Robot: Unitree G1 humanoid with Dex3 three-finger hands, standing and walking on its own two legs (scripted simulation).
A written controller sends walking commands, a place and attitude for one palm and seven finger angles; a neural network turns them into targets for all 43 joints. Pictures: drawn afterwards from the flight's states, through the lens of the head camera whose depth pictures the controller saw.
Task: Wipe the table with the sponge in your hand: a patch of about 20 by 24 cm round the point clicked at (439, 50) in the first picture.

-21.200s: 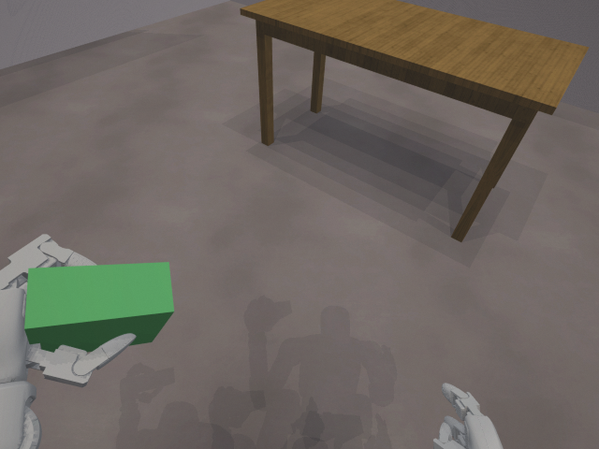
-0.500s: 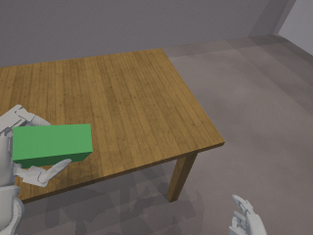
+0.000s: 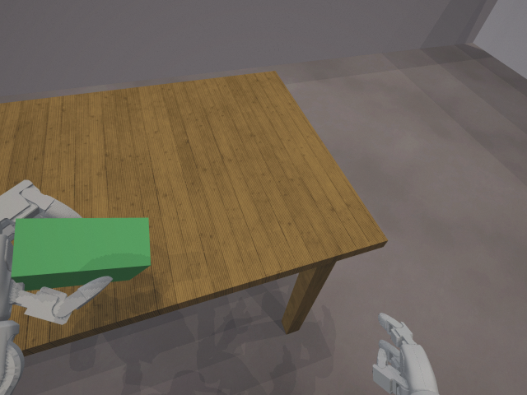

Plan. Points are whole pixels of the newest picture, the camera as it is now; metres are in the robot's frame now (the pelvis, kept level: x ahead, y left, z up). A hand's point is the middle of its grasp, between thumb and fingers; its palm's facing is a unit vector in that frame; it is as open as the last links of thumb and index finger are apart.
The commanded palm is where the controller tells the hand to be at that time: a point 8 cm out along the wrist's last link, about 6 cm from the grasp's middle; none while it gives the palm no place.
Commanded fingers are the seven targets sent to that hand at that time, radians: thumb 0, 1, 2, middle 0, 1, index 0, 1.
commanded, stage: come to a stop and stand still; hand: left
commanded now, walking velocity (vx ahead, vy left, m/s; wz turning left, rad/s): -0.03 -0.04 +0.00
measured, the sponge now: (102, 254) +0.23 +0.22 +0.13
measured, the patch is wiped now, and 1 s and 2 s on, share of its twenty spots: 0.00 0.00 0.00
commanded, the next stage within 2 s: look again from close up in 1.00 s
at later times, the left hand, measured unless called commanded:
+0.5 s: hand (70, 278) +0.20 +0.24 +0.14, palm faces +0.31 -0.85 -0.42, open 9.6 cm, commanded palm +0.15 +0.27 +0.17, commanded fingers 0.00 0.10 1.30 -1.20 -1.60 -1.20 -1.60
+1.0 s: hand (63, 258) +0.22 +0.25 +0.15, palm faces +0.37 -0.85 -0.38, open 9.6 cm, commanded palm +0.16 +0.28 +0.17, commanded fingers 0.00 0.10 1.30 -1.20 -1.60 -1.20 -1.60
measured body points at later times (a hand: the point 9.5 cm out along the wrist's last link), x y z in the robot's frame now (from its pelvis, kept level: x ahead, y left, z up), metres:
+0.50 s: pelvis -0.01 -0.01 +0.00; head +0.00 +0.01 +0.45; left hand +0.18 +0.28 +0.16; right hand +0.15 -0.23 -0.08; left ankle -0.01 +0.09 -0.74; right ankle +0.03 -0.14 -0.74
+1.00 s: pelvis +0.00 +0.00 +0.00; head +0.03 +0.02 +0.45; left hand +0.19 +0.29 +0.17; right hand +0.18 -0.23 -0.07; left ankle -0.01 +0.09 -0.74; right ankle +0.03 -0.14 -0.74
